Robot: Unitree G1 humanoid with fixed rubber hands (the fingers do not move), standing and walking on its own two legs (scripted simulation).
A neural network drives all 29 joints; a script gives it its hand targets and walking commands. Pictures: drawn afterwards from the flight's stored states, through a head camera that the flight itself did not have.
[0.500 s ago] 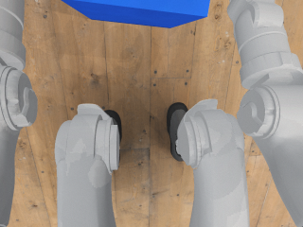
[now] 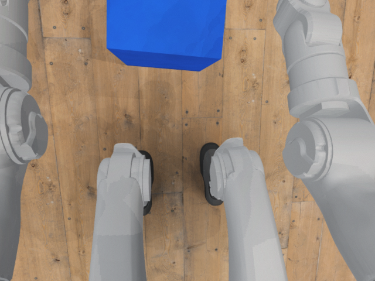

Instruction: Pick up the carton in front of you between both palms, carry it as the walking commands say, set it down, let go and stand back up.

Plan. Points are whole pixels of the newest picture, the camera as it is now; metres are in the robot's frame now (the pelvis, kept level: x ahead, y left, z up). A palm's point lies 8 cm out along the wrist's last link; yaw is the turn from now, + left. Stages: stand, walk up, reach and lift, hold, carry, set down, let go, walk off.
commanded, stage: set down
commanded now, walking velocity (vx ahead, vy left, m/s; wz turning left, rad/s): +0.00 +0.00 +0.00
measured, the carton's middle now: (166, 17) +0.58 +0.02 -0.32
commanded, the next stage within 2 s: let go in 0.60 s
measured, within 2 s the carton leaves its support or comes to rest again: neither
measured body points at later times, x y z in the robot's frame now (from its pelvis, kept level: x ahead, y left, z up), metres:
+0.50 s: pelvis +0.02 +0.00 +0.14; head +0.37 +0.03 +0.43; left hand +0.62 +0.23 +0.04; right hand +0.58 -0.17 +0.03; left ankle +0.09 +0.11 -0.41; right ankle +0.11 -0.12 -0.41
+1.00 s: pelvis +0.06 +0.00 +0.25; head +0.34 +0.02 +0.61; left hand +0.50 +0.24 +0.13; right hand +0.49 -0.19 +0.13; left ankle +0.09 +0.11 -0.41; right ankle +0.11 -0.12 -0.41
